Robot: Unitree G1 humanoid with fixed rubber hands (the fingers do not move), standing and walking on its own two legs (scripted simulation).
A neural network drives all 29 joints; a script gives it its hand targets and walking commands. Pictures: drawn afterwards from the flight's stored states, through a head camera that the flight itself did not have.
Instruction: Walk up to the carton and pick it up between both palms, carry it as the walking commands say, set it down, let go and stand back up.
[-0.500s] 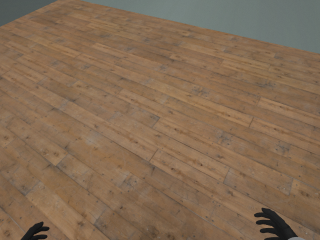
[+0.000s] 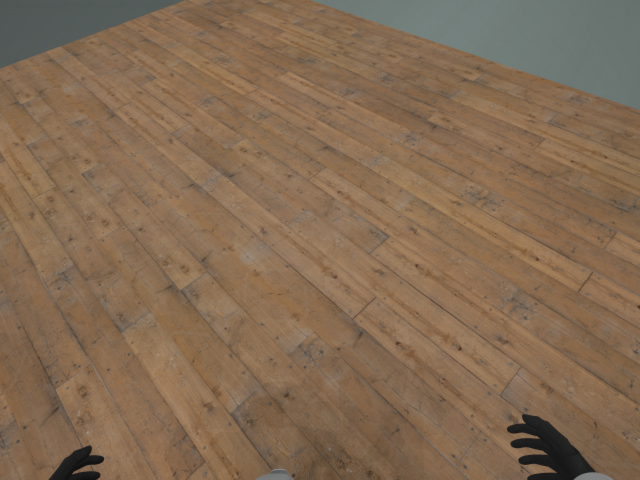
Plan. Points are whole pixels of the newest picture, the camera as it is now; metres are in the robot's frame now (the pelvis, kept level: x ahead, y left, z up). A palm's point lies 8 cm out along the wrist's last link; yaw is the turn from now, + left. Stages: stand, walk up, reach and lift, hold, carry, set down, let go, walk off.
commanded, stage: walk up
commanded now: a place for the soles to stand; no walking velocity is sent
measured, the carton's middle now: out of the picture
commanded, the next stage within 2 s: none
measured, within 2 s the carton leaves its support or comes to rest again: neither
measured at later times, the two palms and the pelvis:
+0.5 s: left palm out of the picture +0.01 +0.40 -0.04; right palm (488, 424) +0.20 -0.20 -0.09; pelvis -0.01 +0.04 +0.00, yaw +15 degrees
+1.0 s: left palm out of the picture -0.11 +0.46 -0.04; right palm (373, 377) +0.28 -0.06 -0.09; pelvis +0.00 +0.10 +0.00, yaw +33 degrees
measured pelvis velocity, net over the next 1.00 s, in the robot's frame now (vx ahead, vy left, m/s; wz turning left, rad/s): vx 0.00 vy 0.10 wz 0.57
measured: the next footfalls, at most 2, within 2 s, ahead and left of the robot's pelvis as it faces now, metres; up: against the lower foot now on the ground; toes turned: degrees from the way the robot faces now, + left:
left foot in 0.04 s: +0.09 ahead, +0.15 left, +0.00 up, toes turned +1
right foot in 0.26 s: +0.07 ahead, -0.08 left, +0.00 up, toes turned -3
